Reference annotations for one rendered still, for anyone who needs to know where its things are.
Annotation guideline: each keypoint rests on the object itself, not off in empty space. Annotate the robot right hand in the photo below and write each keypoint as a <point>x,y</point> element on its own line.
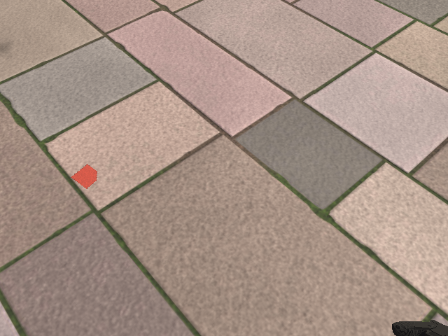
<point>419,328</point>

